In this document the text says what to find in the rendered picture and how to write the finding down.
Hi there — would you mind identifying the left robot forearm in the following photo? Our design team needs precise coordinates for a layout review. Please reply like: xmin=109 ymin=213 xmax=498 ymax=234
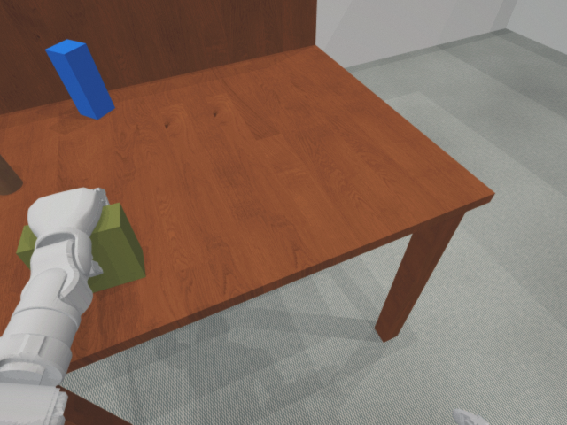
xmin=0 ymin=228 xmax=93 ymax=387

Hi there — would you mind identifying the left robot upper arm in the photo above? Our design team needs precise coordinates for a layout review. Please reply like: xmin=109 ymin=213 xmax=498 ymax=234
xmin=0 ymin=382 xmax=68 ymax=425

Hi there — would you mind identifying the robot left hand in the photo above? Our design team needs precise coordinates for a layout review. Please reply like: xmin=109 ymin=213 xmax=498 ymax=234
xmin=27 ymin=188 xmax=109 ymax=277

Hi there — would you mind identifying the sponge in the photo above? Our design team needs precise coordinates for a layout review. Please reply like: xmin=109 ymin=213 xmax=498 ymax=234
xmin=16 ymin=203 xmax=146 ymax=293

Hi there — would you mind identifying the table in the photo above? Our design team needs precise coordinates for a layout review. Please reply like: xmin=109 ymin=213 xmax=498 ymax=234
xmin=0 ymin=0 xmax=495 ymax=425

